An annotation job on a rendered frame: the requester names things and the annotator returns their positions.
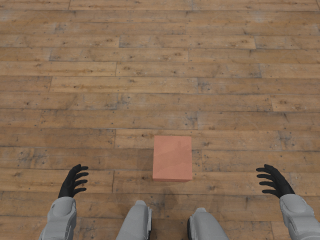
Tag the robot left forearm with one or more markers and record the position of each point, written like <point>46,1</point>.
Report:
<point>61,220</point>

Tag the robot left hand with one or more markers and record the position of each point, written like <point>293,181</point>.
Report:
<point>69,184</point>

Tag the carton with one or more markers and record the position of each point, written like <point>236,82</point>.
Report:
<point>172,158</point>

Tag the robot left thigh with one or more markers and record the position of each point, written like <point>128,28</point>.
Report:
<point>137,224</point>

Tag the robot left shin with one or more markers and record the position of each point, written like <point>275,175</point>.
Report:
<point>141,202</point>

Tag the robot right hand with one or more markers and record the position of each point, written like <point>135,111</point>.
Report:
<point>280,184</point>

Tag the robot right forearm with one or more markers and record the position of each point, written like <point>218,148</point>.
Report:
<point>299,218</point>

